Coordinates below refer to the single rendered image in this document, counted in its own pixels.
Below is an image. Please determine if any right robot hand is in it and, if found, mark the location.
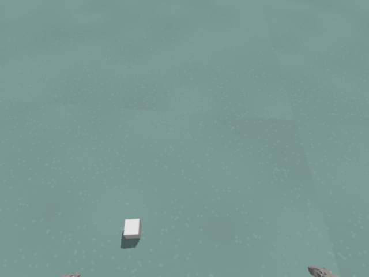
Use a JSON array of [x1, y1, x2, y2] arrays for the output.
[[308, 265, 339, 277]]

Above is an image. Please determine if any small box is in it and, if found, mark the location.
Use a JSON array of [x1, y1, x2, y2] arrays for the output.
[[123, 219, 142, 239]]

